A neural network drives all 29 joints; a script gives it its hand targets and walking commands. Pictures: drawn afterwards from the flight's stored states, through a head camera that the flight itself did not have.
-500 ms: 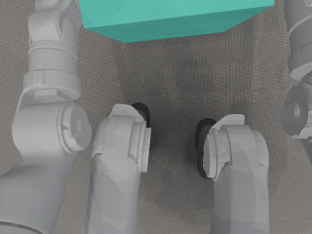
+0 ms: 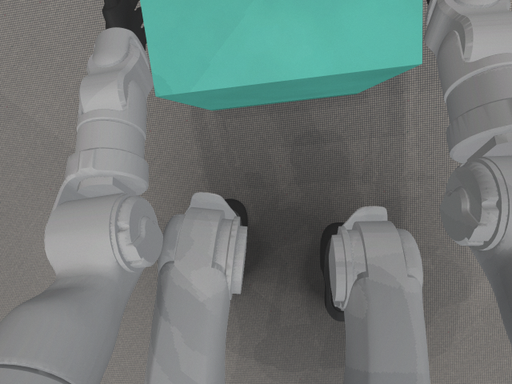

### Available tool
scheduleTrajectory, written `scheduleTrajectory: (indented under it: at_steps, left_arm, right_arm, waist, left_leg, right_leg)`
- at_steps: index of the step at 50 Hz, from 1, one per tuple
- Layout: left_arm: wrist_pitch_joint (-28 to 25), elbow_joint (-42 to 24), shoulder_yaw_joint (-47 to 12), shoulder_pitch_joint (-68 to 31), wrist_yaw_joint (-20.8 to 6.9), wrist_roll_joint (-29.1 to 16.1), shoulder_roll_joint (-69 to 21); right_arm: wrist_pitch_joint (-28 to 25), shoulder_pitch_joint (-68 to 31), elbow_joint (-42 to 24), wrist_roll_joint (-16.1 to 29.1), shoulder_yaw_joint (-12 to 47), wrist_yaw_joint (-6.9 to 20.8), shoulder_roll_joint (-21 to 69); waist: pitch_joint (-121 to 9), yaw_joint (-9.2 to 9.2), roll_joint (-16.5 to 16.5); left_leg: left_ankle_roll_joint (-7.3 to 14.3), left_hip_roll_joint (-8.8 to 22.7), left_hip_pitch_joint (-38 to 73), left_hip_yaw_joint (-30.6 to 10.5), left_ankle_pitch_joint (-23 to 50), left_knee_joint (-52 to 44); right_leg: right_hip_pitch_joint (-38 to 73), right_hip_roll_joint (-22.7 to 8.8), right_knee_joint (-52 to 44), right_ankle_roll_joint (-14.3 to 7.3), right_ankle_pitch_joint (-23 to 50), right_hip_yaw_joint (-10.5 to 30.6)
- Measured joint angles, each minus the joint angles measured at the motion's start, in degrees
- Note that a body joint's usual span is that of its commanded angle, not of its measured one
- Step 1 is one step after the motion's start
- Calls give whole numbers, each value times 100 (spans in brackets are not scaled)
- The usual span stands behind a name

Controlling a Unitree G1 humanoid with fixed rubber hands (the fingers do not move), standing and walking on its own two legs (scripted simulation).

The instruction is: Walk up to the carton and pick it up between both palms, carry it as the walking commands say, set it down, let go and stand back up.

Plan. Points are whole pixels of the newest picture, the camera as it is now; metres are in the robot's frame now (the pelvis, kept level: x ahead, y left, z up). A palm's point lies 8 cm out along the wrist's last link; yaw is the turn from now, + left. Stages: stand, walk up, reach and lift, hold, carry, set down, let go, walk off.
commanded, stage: set down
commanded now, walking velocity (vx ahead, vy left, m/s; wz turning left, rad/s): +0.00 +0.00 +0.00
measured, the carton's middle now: out of the picture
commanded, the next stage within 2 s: none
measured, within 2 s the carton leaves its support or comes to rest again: neither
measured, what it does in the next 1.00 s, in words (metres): stands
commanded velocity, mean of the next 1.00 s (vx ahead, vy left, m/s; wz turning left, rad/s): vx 0.00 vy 0.00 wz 0.00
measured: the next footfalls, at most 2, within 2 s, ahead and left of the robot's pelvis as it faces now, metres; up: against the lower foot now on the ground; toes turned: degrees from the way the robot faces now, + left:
none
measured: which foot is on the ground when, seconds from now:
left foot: down 0.00-1.00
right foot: down 0.00-1.00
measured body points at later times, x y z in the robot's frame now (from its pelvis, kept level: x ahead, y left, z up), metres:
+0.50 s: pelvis +0.00 +0.00 +0.00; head +0.36 +0.01 +0.26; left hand +0.53 +0.23 -0.17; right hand +0.58 -0.14 -0.16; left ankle +0.12 +0.13 -0.34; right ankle +0.09 -0.11 -0.34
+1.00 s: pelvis -0.01 +0.01 +0.00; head +0.37 +0.01 +0.24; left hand +0.53 +0.27 -0.16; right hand +0.59 -0.16 -0.16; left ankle +0.12 +0.13 -0.34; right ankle +0.09 -0.11 -0.34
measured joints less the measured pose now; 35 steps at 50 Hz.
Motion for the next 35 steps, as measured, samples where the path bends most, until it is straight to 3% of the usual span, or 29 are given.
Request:
scheduleTrajectory:
  at_steps: [17, 28, 35]
  left_arm:
    - [-196, 339, 62, -132, -68, 91, 66]
    - [-757, 939, -545, -417, 140, -533, 379]
    - [-870, 1174, -723, -503, 124, -969, 609]
  right_arm:
    - [-123, -116, 267, 92, 130, -29, -46]
    - [-408, -94, 391, 552, 618, -153, -297]
    - [-527, -109, 293, 669, 793, -168, -469]
  waist:
    - [29, 18, -23]
    - [170, 77, 118]
    - [96, 56, 195]
  left_leg:
    - [-60, 2, 28, -36, 6, 0]
    - [-4, -16, 59, 30, 78, -154]
    - [73, 0, -27, 118, 52, -170]
  right_leg:
    - [0, -4, 13, -40, 24, -41]
    - [63, -60, -136, 41, 60, 28]
    - [-18, -168, -146, 28, 20, 54]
